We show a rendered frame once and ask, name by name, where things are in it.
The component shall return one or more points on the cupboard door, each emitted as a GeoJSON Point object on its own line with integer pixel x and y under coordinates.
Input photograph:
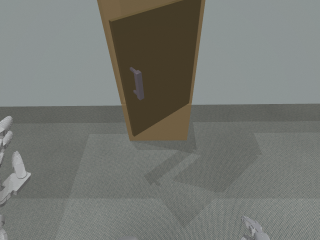
{"type": "Point", "coordinates": [160, 42]}

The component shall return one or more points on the robot right hand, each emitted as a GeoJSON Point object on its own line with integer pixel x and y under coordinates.
{"type": "Point", "coordinates": [254, 228]}

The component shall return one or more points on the handle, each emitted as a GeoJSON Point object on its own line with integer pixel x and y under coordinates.
{"type": "Point", "coordinates": [138, 83]}

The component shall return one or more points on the robot left hand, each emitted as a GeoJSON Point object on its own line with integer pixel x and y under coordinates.
{"type": "Point", "coordinates": [17, 180]}

